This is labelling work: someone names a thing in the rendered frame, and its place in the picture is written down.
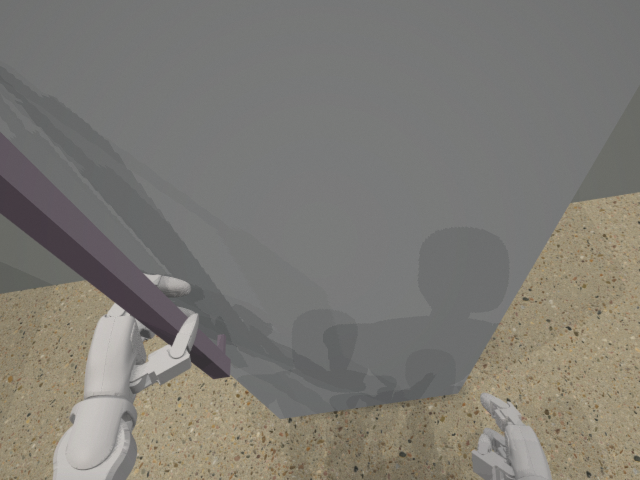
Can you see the right robot hand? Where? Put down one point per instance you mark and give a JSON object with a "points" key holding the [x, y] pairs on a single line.
{"points": [[518, 454]]}

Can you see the handle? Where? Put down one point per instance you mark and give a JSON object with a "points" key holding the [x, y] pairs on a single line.
{"points": [[34, 204]]}

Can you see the fridge door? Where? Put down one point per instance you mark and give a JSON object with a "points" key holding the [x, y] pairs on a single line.
{"points": [[355, 190]]}

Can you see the robot left forearm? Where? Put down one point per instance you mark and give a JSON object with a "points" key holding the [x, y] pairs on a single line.
{"points": [[99, 445]]}

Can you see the left robot hand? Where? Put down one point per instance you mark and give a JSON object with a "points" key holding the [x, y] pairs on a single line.
{"points": [[117, 344]]}

